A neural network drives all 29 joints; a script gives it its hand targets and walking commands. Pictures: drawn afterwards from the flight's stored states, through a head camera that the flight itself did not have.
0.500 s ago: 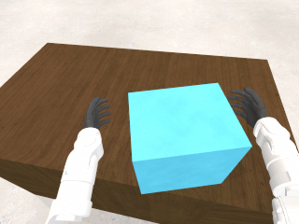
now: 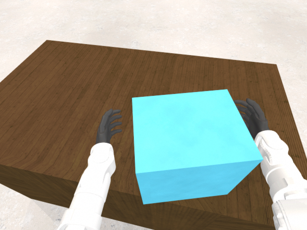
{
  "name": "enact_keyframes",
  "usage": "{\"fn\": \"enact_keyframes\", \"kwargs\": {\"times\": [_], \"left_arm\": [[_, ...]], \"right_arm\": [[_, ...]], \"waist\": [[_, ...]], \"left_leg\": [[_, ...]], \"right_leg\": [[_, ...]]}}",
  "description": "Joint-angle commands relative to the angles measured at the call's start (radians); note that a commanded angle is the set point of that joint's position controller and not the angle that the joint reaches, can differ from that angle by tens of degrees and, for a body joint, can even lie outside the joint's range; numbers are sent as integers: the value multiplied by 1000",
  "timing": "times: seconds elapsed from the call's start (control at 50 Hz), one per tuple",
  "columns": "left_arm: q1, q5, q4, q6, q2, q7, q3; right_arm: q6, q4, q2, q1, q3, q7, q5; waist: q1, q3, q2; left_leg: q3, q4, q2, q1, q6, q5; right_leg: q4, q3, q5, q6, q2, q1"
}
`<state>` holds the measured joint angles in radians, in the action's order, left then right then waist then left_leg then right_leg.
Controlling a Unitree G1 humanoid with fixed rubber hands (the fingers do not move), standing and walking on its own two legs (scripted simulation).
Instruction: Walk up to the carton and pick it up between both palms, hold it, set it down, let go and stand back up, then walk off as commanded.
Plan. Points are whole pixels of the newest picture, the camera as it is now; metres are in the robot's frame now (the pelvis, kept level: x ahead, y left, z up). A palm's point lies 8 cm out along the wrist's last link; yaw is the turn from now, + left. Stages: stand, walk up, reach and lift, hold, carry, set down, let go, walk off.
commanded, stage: reach and lift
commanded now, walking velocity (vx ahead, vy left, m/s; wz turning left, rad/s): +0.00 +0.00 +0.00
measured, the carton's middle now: (183, 149) +0.35 -0.01 +0.02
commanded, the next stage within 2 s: none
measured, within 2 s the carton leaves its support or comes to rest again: leaves its support in 1.60 s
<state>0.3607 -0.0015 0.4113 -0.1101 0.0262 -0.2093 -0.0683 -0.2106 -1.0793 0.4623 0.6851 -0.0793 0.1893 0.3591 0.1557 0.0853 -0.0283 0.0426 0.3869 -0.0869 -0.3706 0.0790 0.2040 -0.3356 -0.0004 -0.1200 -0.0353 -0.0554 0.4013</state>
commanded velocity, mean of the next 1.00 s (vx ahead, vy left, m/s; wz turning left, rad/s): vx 0.00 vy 0.00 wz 0.00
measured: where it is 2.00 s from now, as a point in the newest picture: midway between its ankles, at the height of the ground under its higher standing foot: outside the picture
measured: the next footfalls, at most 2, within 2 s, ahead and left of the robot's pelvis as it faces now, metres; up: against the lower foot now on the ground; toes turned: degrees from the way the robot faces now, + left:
none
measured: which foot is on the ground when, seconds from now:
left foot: down 0.00-1.00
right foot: down 0.00-1.00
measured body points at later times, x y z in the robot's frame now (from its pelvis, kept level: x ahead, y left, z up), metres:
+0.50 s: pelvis -0.01 -0.01 +0.00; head +0.05 -0.02 +0.45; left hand +0.35 +0.17 +0.06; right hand +0.44 -0.16 +0.06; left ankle -0.02 +0.17 -0.74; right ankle +0.02 -0.10 -0.74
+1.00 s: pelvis -0.01 -0.01 +0.00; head +0.04 -0.02 +0.45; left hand +0.35 +0.18 +0.06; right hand +0.44 -0.16 +0.06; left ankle -0.02 +0.17 -0.74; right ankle +0.02 -0.10 -0.74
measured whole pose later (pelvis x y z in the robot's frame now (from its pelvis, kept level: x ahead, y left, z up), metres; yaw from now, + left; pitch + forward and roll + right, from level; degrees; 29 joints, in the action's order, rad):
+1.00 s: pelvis -0.01 -0.01 +0.00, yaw +0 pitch +10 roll -1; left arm 0.49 -0.07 0.51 -0.10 0.10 -0.25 -0.15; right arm -0.13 -1.06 0.33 0.76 -0.05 0.06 0.25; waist 0.15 0.07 -0.04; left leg 0.03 0.37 -0.10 -0.37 0.09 0.17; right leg -0.32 0.00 -0.09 -0.05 -0.07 0.40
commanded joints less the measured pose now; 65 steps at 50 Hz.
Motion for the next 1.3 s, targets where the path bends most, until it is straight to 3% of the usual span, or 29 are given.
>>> {"fn": "enact_keyframes", "kwargs": {"times": [0.0,0.04,0.12,0.22,0.36,0.38,0.44,0.54,0.56,0.58,0.64,0.78,0.8,0.82,0.9,0.92,0.94,0.96,0.98,1.02,1.04,1.08,1.1,1.12,1.16,1.18,1.22,1.24,1.28], "left_arm": [[275,-26,-158,53,-20,2,-12],[285,-28,-230,48,14,-2,3],[273,-66,-163,33,21,3,-43],[303,-66,-149,42,46,-6,-29],[338,-79,-155,48,59,-25,-36],[344,-72,-177,47,77,-26,-22],[368,-86,-151,32,66,-29,-41],[378,-85,-124,18,72,-33,-51],[388,-83,-106,18,88,-29,-36],[418,-86,-111,24,72,-30,-52],[443,-72,-96,20,85,-47,-31],[455,-73,-82,32,107,-50,-19],[439,-72,-107,35,125,-49,-9],[433,-76,-79,34,117,-46,-18],[464,-62,-82,44,118,-39,-21],[472,-63,-68,49,121,-40,-12],[455,-73,-66,52,124,-40,-25],[442,-70,-68,53,118,-36,-29],[450,-76,-72,53,134,-38,-23],[443,-75,-68,57,129,-33,-32],[443,-74,-94,54,131,-35,-26],[444,-82,-76,59,123,-35,-28],[440,-78,-83,60,141,-28,-26],[460,-90,-63,55,138,-28,-30],[438,-76,-78,58,158,-26,-11],[458,-80,-47,60,149,-23,-20],[452,-77,-78,66,148,-31,-23],[443,-87,-33,65,136,-26,-31],[452,-82,-53,60,143,-21,-22]], "right_arm": [[-37,158,143,404,18,-9,0],[-43,167,148,407,49,-16,-12],[-23,160,108,419,47,-39,-57],[-22,154,68,433,65,-60,-89],[-12,165,23,440,57,-79,-91],[-12,184,18,451,53,-83,-85],[-2,157,0,467,48,-97,-84],[14,188,-29,478,28,-115,-81],[19,135,-15,478,43,-117,-94],[23,171,-31,499,40,-116,-89],[35,162,-24,503,60,-120,-99],[42,173,-58,500,35,-124,-96],[36,178,-49,493,50,-124,-96],[43,164,-68,487,34,-125,-96],[41,196,-77,526,29,-131,-102],[42,167,-76,517,53,-129,-109],[39,163,-82,505,31,-130,-111],[34,202,-91,509,27,-131,-111],[43,153,-94,492,31,-131,-106],[35,208,-115,510,26,-132,-102],[28,206,-101,507,42,-136,-109],[39,167,-110,488,27,-137,-100],[41,188,-127,492,23,-136,-114],[40,160,-111,508,31,-137,-114],[37,180,-125,492,46,-132,-116],[42,165,-128,499,33,-135,-117],[31,206,-131,511,32,-133,-113],[36,184,-141,500,24,-134,-117],[46,201,-150,502,23,-134,-119]], "waist": [[5,503,106],[-13,541,88],[-5,452,151],[-20,469,157],[-4,496,127],[-19,523,117],[-16,504,108],[-5,465,126],[-31,449,122],[-12,483,122],[-20,461,112],[-8,511,82],[-26,526,81],[-13,494,89],[-17,487,121],[-34,467,111],[-17,478,112],[-13,505,130],[-25,483,109],[-7,517,128],[-24,534,115],[-24,491,86],[-22,483,122],[-22,471,100],[-40,470,116],[-22,448,110],[-15,496,114],[-10,457,118],[-19,476,118]], "left_leg": [[-99,2,92,73,-32,-367],[-88,7,89,88,-20,-393],[-102,-29,89,58,-45,-330],[-101,-34,84,63,-51,-314],[-105,-33,84,83,-47,-328],[-102,-25,86,97,-43,-348],[-104,-19,87,97,-42,-349],[-107,-25,86,86,-50,-334],[-98,-32,80,102,-46,-320],[-105,-34,80,98,-51,-296],[-104,-34,74,114,-50,-279],[-94,-1,73,133,-39,-332],[-89,-1,70,155,-37,-343],[-94,-1,71,146,-41,-337],[-102,-1,75,122,-44,-333],[-92,-7,69,131,-40,-325],[-97,-2,72,132,-43,-329],[-98,1,73,124,-47,-346],[-98,-7,75,134,-45,-334],[-100,-1,74,111,-51,-330],[-98,0,74,128,-47,-345],[-101,-4,77,127,-43,-337],[-95,-10,74,125,-49,-334],[-97,-9,75,134,-45,-321],[-89,-12,71,136,-50,-309],[-98,-11,76,112,-52,-293],[-100,-4,71,133,-49,-330],[-101,-5,76,100,-51,-312],[-100,-7,78,119,-53,-317]], "right_leg": [[-28,6,397,15,-19,-401],[-35,-10,399,8,-28,-388],[-19,9,373,25,-16,-433],[-7,3,317,24,-15,-416],[-3,5,311,26,-12,-409],[-8,5,338,24,-11,-413],[0,12,331,26,-11,-405],[7,11,301,30,-9,-408],[13,5,280,27,-11,-379],[23,7,218,28,-10,-371],[26,-4,155,22,-13,-326],[22,0,194,13,-17,-298],[23,-10,202,9,-24,-297],[25,-4,196,15,-18,-303],[15,-3,215,24,-15,-329],[24,-10,184,21,-16,-301],[18,-3,207,23,-16,-312],[12,-1,247,26,-13,-333],[18,-2,230,29,-11,-316],[10,7,238,31,-9,-346],[14,-3,242,25,-14,-339],[21,5,230,26,-7,-340],[17,2,246,30,-8,-338],[24,-2,209,24,-13,-322],[26,-4,188,27,-13,-325],[27,-1,185,28,-5,-316],[23,-5,196,27,-12,-324],[25,5,206,32,-7,-330],[24,2,220,33,-4,-341]]}}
